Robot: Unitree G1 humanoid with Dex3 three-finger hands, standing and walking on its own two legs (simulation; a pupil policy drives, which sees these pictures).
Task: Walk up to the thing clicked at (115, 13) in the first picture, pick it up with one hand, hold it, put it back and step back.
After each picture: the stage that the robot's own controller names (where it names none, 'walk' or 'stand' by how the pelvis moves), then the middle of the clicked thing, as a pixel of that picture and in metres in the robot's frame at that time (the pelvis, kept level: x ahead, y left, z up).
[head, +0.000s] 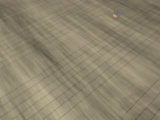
stand; (115, 14) +1.95 -0.43 -0.72
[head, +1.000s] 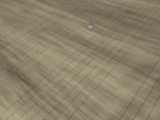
walk; (90, 25) +1.85 +0.06 -0.69
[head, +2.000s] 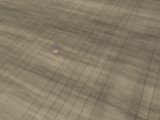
walk; (55, 49) +1.24 +0.35 -0.71
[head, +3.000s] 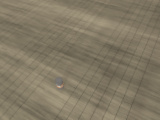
walk; (59, 83) +0.79 +0.28 -0.71
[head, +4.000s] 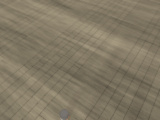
walk; (64, 116) +0.49 +0.18 -0.70
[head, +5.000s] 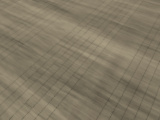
stand; out of the picture +0.35 +0.17 -0.71
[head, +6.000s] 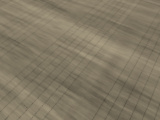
stand; out of the picture +0.34 +0.19 -0.72
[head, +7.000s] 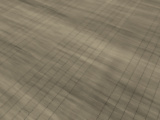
stand; out of the picture +0.34 +0.19 -0.73
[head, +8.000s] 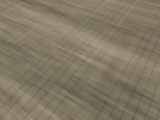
stand; out of the picture +0.33 +0.19 -0.73
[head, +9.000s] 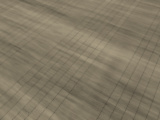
stand; out of the picture +0.33 +0.19 -0.73
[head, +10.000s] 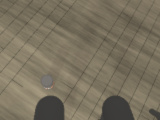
go down; (47, 82) +0.39 +0.18 -0.45
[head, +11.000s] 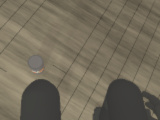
go down; (36, 65) +0.43 +0.20 -0.32
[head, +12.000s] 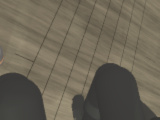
close in; out of the picture +0.41 +0.23 -0.23
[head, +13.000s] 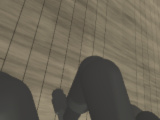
close; out of the picture +0.41 +0.25 -0.22
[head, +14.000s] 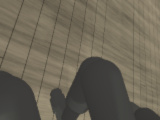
lift; out of the picture +0.40 +0.25 -0.23
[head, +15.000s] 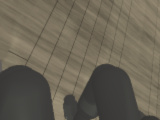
lift; out of the picture +0.33 +0.23 -0.21
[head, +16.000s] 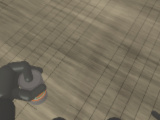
lift; (34, 88) +0.31 +0.18 +0.00
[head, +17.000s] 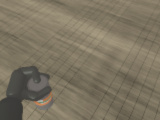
hold; (41, 93) +0.32 +0.16 -0.01
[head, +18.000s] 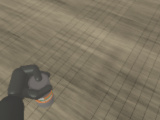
hold; (42, 91) +0.32 +0.16 -0.01
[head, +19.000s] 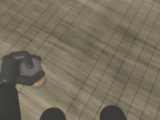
crouch; (34, 74) +0.38 +0.17 -0.08
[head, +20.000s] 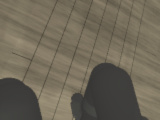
lower; out of the picture +0.42 +0.24 -0.20
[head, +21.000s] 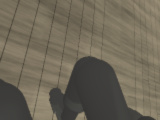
lower; out of the picture +0.42 +0.27 -0.23
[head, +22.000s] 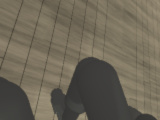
lower; out of the picture +0.42 +0.26 -0.23
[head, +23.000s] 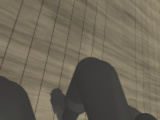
lower; out of the picture +0.41 +0.27 -0.23
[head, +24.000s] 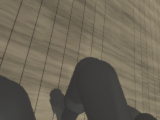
lower; out of the picture +0.41 +0.27 -0.23
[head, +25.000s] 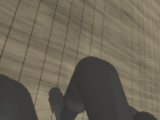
withdraw; out of the picture +0.40 +0.25 -0.23
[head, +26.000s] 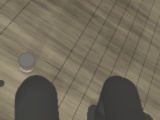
walk; (27, 63) +0.42 +0.22 -0.29
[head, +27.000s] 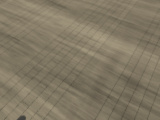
stand; out of the picture +0.34 +0.16 -0.65
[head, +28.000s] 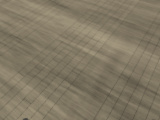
stand; out of the picture +0.36 +0.17 -0.67
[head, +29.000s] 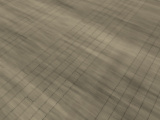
stand; out of the picture +0.36 +0.17 -0.68
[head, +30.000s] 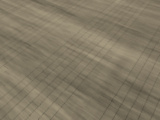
walk; out of the picture +0.38 +0.17 -0.72
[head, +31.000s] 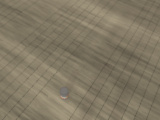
walk; (64, 93) +0.55 +0.14 -0.70
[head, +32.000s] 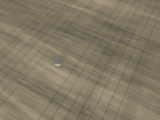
walk; (58, 62) +0.86 +0.28 -0.68
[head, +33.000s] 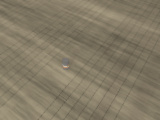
stand; (65, 64) +0.99 +0.20 -0.71
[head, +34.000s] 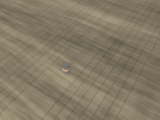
stand; (65, 67) +1.00 +0.21 -0.72
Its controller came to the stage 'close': yes
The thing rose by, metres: 0.70
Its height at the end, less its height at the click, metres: +0.00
